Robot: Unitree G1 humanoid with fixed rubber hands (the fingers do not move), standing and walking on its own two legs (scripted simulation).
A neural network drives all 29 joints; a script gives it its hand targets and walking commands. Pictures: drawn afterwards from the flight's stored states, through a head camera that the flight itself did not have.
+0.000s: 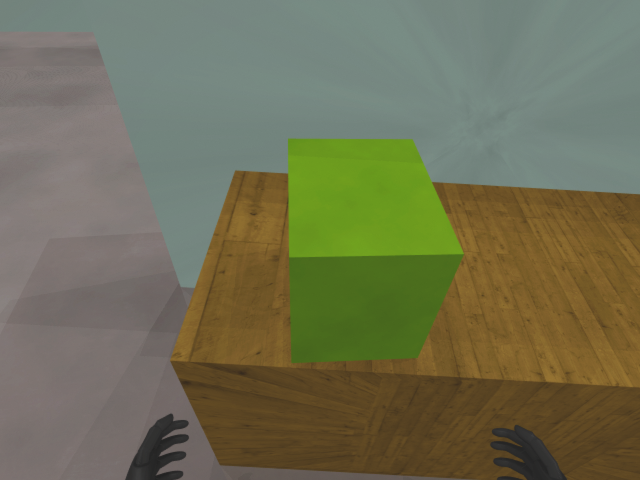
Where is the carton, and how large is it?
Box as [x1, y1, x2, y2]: [288, 139, 463, 362]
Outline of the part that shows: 288,139 291,362 417,357 463,253 412,139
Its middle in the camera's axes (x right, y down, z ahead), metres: +0.06 +0.02 +0.69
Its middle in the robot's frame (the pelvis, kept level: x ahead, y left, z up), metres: +0.52 -0.04 -0.02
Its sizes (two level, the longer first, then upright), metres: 0.288 0.228 0.276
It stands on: a pedestal, 0.62 m high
